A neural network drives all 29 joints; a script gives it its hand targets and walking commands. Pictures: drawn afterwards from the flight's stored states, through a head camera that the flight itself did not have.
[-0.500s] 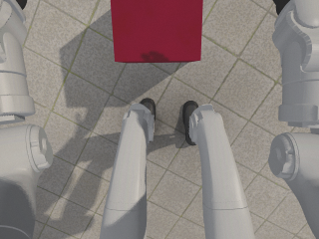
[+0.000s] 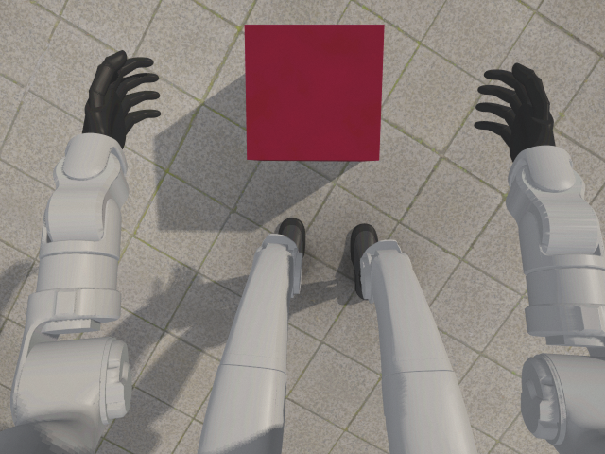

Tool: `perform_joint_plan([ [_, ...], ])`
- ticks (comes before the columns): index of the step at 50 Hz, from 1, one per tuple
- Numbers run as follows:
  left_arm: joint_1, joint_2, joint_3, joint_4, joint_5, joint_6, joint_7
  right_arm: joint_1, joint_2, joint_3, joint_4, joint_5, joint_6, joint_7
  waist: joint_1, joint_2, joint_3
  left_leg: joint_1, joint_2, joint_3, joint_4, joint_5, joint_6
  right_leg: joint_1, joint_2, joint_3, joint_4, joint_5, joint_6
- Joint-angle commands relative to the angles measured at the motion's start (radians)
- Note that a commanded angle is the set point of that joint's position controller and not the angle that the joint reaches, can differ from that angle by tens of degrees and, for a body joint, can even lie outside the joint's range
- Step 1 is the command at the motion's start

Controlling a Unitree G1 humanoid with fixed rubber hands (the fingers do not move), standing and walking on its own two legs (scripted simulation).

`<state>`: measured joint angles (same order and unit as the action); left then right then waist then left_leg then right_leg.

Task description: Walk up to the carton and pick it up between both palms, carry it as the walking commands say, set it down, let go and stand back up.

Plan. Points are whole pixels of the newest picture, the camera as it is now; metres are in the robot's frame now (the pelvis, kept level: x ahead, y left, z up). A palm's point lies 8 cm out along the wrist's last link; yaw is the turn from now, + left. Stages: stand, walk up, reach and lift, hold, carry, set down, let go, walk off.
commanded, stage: let go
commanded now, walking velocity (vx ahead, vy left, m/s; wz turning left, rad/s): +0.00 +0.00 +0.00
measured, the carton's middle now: (313, 104) +0.51 +0.03 -0.57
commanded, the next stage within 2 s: stand in 1.06 s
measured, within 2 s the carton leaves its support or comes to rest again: neither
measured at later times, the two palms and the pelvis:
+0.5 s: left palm (62, 295) +0.27 +0.23 +0.01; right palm out of the picture +0.27 -0.25 -0.01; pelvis +0.08 -0.01 +0.07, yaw +1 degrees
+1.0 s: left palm (87, 337) +0.24 +0.21 +0.01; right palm out of the picture +0.25 -0.25 +0.01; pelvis +0.09 -0.02 +0.08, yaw +1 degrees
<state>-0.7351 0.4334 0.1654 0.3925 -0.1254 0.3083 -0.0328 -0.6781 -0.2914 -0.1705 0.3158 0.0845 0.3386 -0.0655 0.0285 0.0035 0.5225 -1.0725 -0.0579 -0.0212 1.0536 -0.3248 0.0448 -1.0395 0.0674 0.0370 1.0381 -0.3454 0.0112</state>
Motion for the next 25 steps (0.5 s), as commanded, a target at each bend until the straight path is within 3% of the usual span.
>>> perform_joint_plan([
  [1,0.059,0.176,0.048,-0.376,0.02,-0.06,0.029,0.075,-0.134,-0.043,-0.341,0.003,-0.076,0.008,-0.014,0.069,-2.085,1.235,0.026,-0.137,-0.059,0.789,-0.021,0.313,0.021,-0.036,-0.12,0.275,0.001],
  [2,0.175,0.12,0.018,-0.476,-0.013,-0.069,0.027,0.224,-0.16,-0.022,-0.425,-0.01,-0.086,0.013,-0.064,0.092,-2.259,1.42,0.037,-0.131,-0.026,0.938,-0.035,0.388,0.014,-0.007,-0.149,0.356,-0.006],
  [3,-0.029,0.198,0.056,-0.326,-0.013,-0.069,0.038,0.001,-0.168,-0.062,-0.296,0.021,-0.087,0.012,-0.028,0.093,-1.931,1.206,0.034,-0.139,-0.014,0.795,-0.032,0.144,0.005,0.007,-0.138,0.18,-0.016],
  [4,0.134,0.131,0.026,-0.254,0.005,-0.071,0.04,0.143,-0.123,-0.034,-0.202,0.007,-0.083,0.021,-0.023,0.05,-1.841,1.137,0.034,-0.133,-0.101,0.602,-0.03,0.25,-0.005,-0.02,-0.187,0.109,-0.026],
  [5,0.315,0.103,0.018,-0.349,0.028,-0.085,0.027,0.345,-0.109,-0.03,-0.303,-0.007,-0.103,0.025,-0.045,0.042,-1.889,1.143,0.034,-0.116,-0.108,0.64,-0.034,0.423,0.0,-0.014,-0.18,0.232,-0.017],
  [6,0.325,0.095,0.05,-0.376,0.025,-0.1,0.028,0.349,-0.114,-0.001,-0.326,-0.014,-0.116,0.03,0.005,0.039,-1.825,1.095,0.034,-0.104,-0.112,0.737,-0.02,0.428,0.002,0.011,-0.171,0.329,-0.003],
  [7,0.269,0.055,0.021,-0.278,0.021,-0.116,0.031,0.326,-0.11,-0.041,-0.212,-0.017,-0.142,0.041,-0.077,0.041,-1.615,1.028,0.044,-0.117,-0.14,0.687,-0.026,0.329,0.001,-0.012,-0.187,0.273,0.003],
  [8,0.456,0.011,-0.034,-0.287,0.026,-0.135,0.02,0.502,-0.075,-0.01,-0.21,-0.038,-0.157,0.044,-0.074,0.073,-1.665,1.111,0.036,-0.106,-0.154,0.739,-0.041,0.397,-0.001,-0.012,-0.221,0.31,-0.007],
  [9,0.489,-0.004,-0.002,-0.297,0.051,-0.158,0.021,0.523,-0.086,-0.012,-0.182,-0.052,-0.178,0.063,-0.043,0.103,-1.601,1.165,0.053,-0.119,-0.178,0.75,-0.05,0.364,0.005,-0.004,-0.238,0.268,-0.005],
  [10,0.496,-0.014,-0.007,-0.298,0.06,-0.184,0.016,0.497,-0.097,-0.001,-0.219,-0.029,-0.203,0.062,-0.046,0.068,-1.522,1.122,0.044,-0.099,-0.176,0.714,-0.051,0.386,0.003,0.004,-0.279,0.267,-0.01],
  [11,0.354,-0.015,0.001,-0.197,0.048,-0.194,0.025,0.362,-0.109,-0.01,-0.111,-0.044,-0.211,0.075,-0.033,0.078,-1.324,0.987,0.063,-0.108,-0.219,0.57,-0.06,0.288,-0.013,-0.01,-0.275,0.145,-0.012],
  [12,0.488,-0.025,0.011,-0.203,0.082,-0.206,0.014,0.506,-0.075,0.021,-0.092,-0.054,-0.216,0.071,-0.014,0.063,-1.223,0.912,0.061,-0.08,-0.26,0.49,-0.058,0.43,-0.019,0.006,-0.296,0.177,-0.007],
  [13,0.54,-0.058,-0.017,-0.166,0.079,-0.212,0.009,0.563,-0.046,0.028,-0.052,-0.066,-0.23,0.082,-0.026,0.063,-1.114,0.819,0.039,-0.055,-0.293,0.423,-0.062,0.493,-0.026,0.002,-0.312,0.212,-0.009],
  [15,0.617,-0.033,-0.002,-0.104,0.1,-0.228,0.005,0.569,-0.039,0.029,-0.02,-0.079,-0.256,0.088,-0.003,-0.005,-1.03,0.821,0.05,-0.049,-0.362,0.332,-0.049,0.55,-0.039,-0.007,-0.354,0.183,0.009],
  [16,0.617,-0.068,-0.041,-0.111,0.078,-0.23,0.0,0.604,-0.064,0.039,0.001,-0.106,-0.26,0.093,-0.026,0.009,-0.995,0.826,0.068,-0.028,-0.389,0.323,-0.072,0.566,-0.047,-0.004,-0.384,0.171,0.004],
  [17,0.654,-0.048,-0.048,-0.08,0.091,-0.231,-0.004,0.615,-0.021,0.039,0.016,-0.093,-0.261,0.088,-0.02,0.017,-0.884,0.832,0.054,-0.032,-0.417,0.232,-0.048,0.533,-0.042,-0.011,-0.427,0.095,0.004],
  [18,0.721,-0.08,-0.065,-0.113,0.096,-0.234,-0.008,0.732,-0.02,0.064,0.069,-0.091,-0.264,0.097,-0.025,0.028,-0.827,0.885,0.062,-0.029,-0.456,0.232,-0.053,0.581,-0.049,-0.004,-0.449,0.098,0.002],
  [19,0.603,-0.055,-0.058,-0.071,0.108,-0.236,-0.013,0.598,-0.035,0.026,0.109,-0.088,-0.269,0.096,-0.037,0.081,-0.683,0.799,0.057,-0.023,-0.445,0.19,-0.069,0.511,-0.055,-0.008,-0.471,0.053,-0.011],
  [20,0.639,-0.068,-0.063,-0.056,0.101,-0.231,-0.01,0.62,-0.037,0.052,0.066,-0.102,-0.275,0.095,-0.035,0.045,-0.698,0.846,0.06,-0.023,-0.455,0.15,-0.059,0.536,-0.057,-0.012,-0.486,0.015,-0.01],
  [21,0.807,-0.095,-0.071,-0.062,0.12,-0.225,-0.011,0.791,0.01,0.065,0.108,-0.113,-0.271,0.11,-0.029,0.037,-0.691,0.941,0.06,-0.024,-0.505,0.167,-0.055,0.616,-0.066,-0.023,-0.532,0.052,-0.01],
  [22,0.941,-0.13,-0.08,-0.07,0.124,-0.229,-0.016,0.883,-0.029,0.074,0.046,-0.123,-0.289,0.109,-0.035,0.001,-0.743,1.0,0.052,-0.013,-0.509,0.279,-0.067,0.712,-0.06,-0.023,-0.558,0.171,-0.007],
  [23,0.775,-0.093,-0.058,-0.028,0.103,-0.24,-0.014,0.664,-0.042,0.061,0.042,-0.087,-0.297,0.107,-0.01,-0.033,-0.622,0.879,0.052,-0.018,-0.532,0.21,-0.058,0.675,-0.068,-0.011,-0.566,0.127,-0.01],
  [24,0.786,-0.083,-0.065,-0.054,0.117,-0.249,-0.018,0.663,-0.044,0.073,0.014,-0.087,-0.3,0.101,-0.014,-0.012,-0.605,0.902,0.037,0.006,-0.556,0.228,-0.054,0.714,-0.069,-0.014,-0.583,0.176,0.001],
  [25,0.949,-0.098,-0.062,-0.075,0.136,-0.257,-0.013,0.882,-0.035,0.09,0.024,-0.115,-0.305,0.111,-0.036,-0.095,-0.695,1.026,0.047,-0.005,-0.578,0.312,-0.051,0.799,-0.056,-0.009,-0.575,0.282,0.005],
])
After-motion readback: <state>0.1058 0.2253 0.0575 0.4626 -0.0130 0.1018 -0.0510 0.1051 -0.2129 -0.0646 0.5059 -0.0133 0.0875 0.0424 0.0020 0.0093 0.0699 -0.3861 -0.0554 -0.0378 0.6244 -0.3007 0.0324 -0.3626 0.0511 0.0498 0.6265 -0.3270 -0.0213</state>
